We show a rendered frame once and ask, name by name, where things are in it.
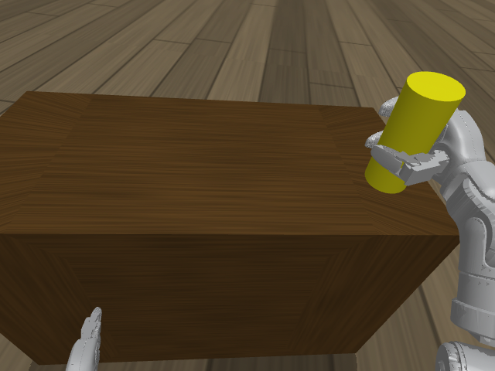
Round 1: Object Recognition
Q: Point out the right robot hand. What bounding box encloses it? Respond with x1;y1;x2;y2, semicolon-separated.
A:
365;96;486;186

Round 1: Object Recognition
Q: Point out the left robot hand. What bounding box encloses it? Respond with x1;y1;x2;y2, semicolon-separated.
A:
66;307;102;371

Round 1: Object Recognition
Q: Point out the right robot arm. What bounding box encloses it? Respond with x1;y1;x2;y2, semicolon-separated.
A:
435;161;495;371

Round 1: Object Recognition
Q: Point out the can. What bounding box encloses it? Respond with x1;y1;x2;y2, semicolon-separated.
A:
365;71;466;193

